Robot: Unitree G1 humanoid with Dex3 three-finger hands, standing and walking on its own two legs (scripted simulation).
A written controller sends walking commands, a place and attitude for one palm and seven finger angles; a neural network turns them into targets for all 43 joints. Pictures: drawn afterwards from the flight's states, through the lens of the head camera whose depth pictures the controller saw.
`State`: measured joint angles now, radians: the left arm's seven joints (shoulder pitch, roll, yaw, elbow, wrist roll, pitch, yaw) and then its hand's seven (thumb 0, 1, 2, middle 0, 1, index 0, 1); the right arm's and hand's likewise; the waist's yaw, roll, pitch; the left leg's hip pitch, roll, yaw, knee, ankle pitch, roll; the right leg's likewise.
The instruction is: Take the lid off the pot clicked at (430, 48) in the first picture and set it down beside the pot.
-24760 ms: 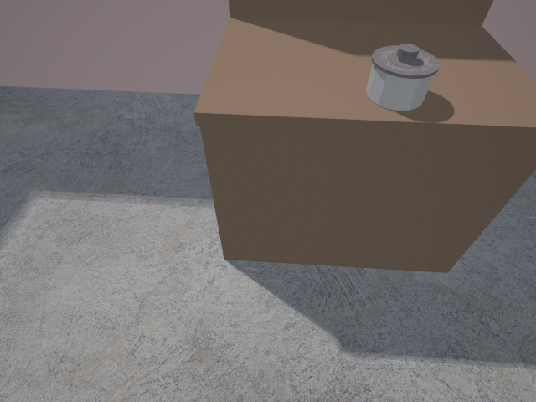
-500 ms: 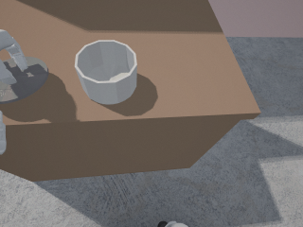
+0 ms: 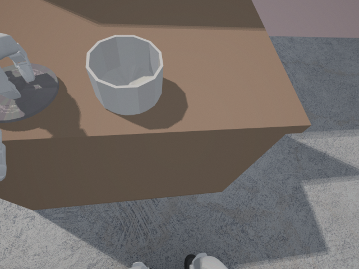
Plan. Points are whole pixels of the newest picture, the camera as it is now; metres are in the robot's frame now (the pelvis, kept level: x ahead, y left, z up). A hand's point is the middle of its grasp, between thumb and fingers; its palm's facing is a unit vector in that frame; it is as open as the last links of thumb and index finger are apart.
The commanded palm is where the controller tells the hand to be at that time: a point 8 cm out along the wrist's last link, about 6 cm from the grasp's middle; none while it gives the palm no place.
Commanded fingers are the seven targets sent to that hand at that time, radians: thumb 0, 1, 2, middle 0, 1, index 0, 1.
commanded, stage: open the fingers wide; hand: left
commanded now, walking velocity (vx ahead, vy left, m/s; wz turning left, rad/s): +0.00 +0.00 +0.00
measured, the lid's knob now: (10, 82) +0.52 +0.31 +0.07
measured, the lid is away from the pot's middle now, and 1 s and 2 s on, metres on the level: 0.24 0.25 0.25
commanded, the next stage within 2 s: raise the empty hand in 1.14 s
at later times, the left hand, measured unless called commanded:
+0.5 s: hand (0, 87) +0.49 +0.31 +0.09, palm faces -0.45 -0.10 -0.89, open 7.4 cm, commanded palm +0.52 +0.30 +0.15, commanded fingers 0.00 0.30 0.66 -0.51 -0.99 -0.53 -1.01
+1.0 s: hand (9, 81) +0.50 +0.29 +0.10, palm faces -0.44 -0.09 -0.89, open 10.6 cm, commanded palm +0.52 +0.29 +0.15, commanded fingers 0.00 -0.02 0.66 -0.35 -0.85 -0.35 -0.85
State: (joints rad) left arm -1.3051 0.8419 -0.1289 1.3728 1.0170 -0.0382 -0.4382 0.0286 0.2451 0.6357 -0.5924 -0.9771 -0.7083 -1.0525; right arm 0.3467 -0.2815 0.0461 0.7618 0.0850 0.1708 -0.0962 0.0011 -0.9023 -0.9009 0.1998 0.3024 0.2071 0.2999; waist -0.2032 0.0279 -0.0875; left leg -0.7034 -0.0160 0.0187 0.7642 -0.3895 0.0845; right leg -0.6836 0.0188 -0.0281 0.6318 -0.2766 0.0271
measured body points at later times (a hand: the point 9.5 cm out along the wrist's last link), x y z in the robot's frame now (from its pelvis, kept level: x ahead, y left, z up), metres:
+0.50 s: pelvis +0.00 +0.00 +0.00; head +0.11 +0.03 +0.44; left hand +0.51 +0.31 +0.14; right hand +0.01 -0.28 -0.11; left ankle -0.03 +0.06 -0.71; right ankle +0.00 -0.15 -0.71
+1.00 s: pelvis +0.00 -0.01 +0.00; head +0.11 +0.01 +0.44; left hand +0.52 +0.29 +0.15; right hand -0.01 -0.28 -0.12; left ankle -0.03 +0.06 -0.71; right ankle +0.00 -0.15 -0.71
